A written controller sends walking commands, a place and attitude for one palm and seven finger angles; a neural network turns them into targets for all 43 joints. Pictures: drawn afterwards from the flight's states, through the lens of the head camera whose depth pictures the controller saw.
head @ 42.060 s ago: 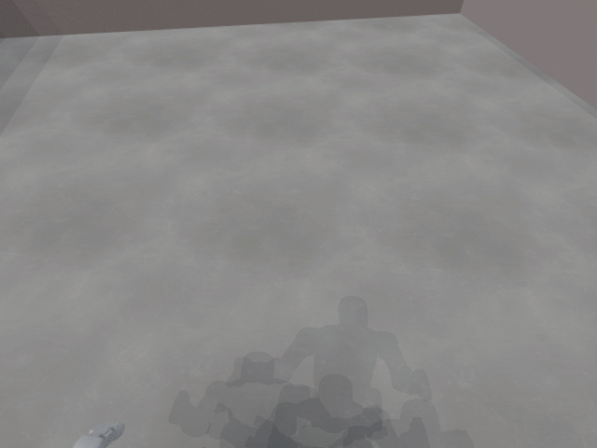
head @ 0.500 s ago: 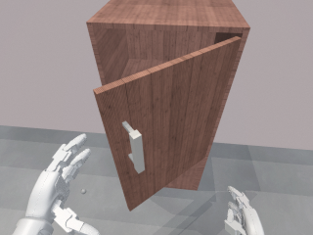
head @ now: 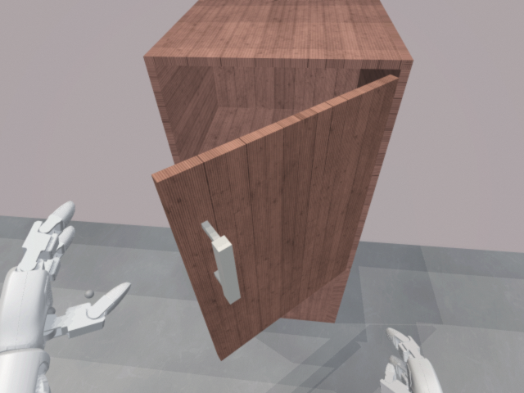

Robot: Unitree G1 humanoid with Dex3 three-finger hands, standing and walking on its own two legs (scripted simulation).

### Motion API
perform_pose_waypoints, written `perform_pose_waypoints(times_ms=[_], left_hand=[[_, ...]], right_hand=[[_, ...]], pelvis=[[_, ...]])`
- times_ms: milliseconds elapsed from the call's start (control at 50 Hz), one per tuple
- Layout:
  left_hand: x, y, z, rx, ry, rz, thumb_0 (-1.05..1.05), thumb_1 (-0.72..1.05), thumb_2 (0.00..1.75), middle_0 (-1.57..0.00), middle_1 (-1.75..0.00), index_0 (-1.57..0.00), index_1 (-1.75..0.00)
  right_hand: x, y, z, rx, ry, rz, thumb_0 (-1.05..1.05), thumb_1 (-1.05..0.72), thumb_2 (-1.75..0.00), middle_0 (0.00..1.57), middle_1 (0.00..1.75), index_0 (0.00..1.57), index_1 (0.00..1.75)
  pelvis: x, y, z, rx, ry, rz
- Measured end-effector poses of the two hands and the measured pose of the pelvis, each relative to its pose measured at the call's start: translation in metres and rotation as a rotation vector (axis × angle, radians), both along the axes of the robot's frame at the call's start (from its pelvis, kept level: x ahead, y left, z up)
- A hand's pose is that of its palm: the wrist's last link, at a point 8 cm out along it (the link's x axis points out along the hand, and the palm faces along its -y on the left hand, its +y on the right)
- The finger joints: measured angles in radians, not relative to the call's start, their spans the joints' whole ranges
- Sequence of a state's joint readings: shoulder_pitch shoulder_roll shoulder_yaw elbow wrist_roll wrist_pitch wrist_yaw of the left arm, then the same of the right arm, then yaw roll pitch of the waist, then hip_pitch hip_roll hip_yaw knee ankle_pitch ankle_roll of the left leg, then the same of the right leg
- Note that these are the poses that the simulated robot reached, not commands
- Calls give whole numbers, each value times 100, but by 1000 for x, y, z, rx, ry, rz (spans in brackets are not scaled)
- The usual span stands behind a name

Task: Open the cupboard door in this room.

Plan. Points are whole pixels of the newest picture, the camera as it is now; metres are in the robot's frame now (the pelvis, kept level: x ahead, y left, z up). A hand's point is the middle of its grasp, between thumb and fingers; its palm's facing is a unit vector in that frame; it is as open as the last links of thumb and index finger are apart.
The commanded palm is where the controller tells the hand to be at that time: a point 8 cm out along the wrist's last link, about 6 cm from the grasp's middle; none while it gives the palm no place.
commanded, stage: draw the hand back to the body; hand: left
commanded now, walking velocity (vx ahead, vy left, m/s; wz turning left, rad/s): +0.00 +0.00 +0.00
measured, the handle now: (220, 263) +0.28 +0.11 +0.07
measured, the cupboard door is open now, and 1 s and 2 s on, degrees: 42 42 42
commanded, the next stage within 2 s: step back with the hand held close in 0.60 s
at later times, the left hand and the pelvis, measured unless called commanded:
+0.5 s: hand (91, 281) +0.19 +0.23 +0.15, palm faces +0.42 -0.82 -0.40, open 7.5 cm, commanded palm +0.14 +0.27 +0.17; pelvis +0.00 -0.02 +0.00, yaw -1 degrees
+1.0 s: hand (75, 296) +0.18 +0.24 +0.15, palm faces +0.34 -0.80 -0.49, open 7.4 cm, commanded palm +0.12 +0.29 +0.18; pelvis -0.03 +0.00 +0.00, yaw -1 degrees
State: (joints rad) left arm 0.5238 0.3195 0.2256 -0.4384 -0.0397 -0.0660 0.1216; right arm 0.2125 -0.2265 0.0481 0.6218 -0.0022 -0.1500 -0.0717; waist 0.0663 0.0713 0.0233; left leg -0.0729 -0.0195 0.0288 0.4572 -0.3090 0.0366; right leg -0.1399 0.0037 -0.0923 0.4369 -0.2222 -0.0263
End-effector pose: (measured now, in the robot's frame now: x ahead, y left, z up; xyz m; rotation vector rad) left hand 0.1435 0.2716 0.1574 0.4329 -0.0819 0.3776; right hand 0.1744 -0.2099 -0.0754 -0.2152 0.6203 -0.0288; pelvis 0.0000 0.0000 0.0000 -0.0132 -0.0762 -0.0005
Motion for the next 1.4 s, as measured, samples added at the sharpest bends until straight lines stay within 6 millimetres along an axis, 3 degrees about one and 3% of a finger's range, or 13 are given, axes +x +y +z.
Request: perform_pose_waypoints(times_ms=[300, 440, 660, 840, 980, 1200, 1400], left_hand=[[10, 7, 22, 49, -70, 60, 1, 72, 83, -20, -30, -21, -30], [11, -1, 13, 24, -40, 46, 1, 84, 88, -20, -30, -21, -30], [3, -5, 18, 37, -59, 42, 2, 88, 90, -21, -30, -22, -30], [2, 7, 29, 114, -89, 40, 1, 89, 90, -21, -30, -22, -30], [-3, 8, 12, 117, 1, -33, 1, 89, 90, -21, -30, -21, -30], [-31, 35, 18, 179, -69, -43, 2, 89, 90, -21, -30, -22, -30], [-66, 38, 13, 184, -149, -21, 1, 89, 90, -21, -30, -22, -30]], right_hand=[[6, -24, -1, -2, 25, -28, 1, -91, -90, 20, 30, 21, 30], [3, -31, -2, 4, 37, -39, 1, -91, -90, 20, 30, 21, 30], [-4, -34, -3, 7, 31, -43, 1, -91, -90, 20, 30, 21, 30], [-12, -31, -2, 14, 48, -49, 1, -91, -90, 20, 30, 21, 30], [-33, -37, -4, -30, 103, -117, 1, -91, -90, 20, 30, 21, 30], [-67, -23, 1, -74, 97, -153, 1, -91, -90, 20, 30, 20, 30], [-95, -9, -8, -61, 69, -112, 1, -91, -90, 21, 30, 21, 30]], pelvis=[[3, -16, 3, 4, -12, -7], [1, -21, 4, 6, -12, -10], [-3, -24, 4, 5, -24, -10], [-14, -22, 3, -5, 20, 1], [-25, -7, 1, 1, 66, -10], [-56, 11, -7, 19, 65, -22], [-86, 16, -21, 8, 48, -12]])
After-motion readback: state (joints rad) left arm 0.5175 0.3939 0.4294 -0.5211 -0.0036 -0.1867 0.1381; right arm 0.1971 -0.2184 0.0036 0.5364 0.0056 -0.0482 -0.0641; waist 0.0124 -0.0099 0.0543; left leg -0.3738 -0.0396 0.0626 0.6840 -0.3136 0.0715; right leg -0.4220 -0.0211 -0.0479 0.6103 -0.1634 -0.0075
